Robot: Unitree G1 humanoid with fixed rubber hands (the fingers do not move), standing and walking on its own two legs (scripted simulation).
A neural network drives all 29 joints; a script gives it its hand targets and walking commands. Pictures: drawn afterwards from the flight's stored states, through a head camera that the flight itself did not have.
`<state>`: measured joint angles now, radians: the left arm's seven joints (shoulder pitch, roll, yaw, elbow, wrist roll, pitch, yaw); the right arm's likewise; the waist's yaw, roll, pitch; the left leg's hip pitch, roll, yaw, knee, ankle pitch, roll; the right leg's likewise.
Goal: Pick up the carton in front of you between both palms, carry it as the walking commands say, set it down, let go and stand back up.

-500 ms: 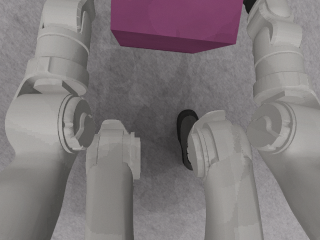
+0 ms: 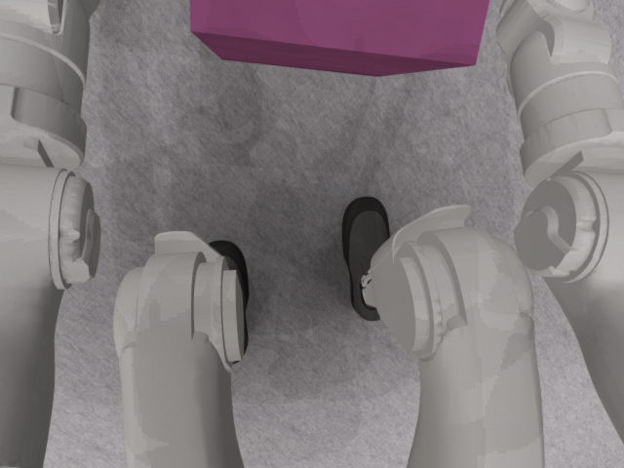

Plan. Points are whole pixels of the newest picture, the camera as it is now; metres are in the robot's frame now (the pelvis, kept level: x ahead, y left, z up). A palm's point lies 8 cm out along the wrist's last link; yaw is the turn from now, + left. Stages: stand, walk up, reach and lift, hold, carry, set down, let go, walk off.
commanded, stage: set down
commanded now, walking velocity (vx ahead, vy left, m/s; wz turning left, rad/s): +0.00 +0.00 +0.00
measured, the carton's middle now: out of the picture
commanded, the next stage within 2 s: let go in 1.10 s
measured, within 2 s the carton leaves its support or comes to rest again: neither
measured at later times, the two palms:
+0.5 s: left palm out of the picture +0.60 +0.15 -0.02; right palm out of the picture +0.53 -0.23 -0.03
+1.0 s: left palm out of the picture +0.60 +0.15 +0.12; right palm out of the picture +0.53 -0.24 +0.12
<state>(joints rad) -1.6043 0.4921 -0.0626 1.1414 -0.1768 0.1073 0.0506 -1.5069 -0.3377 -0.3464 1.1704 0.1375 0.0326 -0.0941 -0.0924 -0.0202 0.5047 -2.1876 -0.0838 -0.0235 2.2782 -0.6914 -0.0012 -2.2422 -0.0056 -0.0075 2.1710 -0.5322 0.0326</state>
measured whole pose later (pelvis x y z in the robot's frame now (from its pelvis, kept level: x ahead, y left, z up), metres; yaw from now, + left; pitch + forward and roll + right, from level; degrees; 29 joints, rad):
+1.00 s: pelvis +0.02 +0.00 +0.22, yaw +1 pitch +48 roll -1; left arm -1.37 0.41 0.17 1.00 -0.01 0.24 -0.02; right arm -1.15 -0.20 -0.38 0.76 0.06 0.22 -0.10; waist -0.12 0.03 -0.04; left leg -1.80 -0.07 -0.04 1.43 -0.47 0.00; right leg -1.84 0.02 0.02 1.36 -0.36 0.02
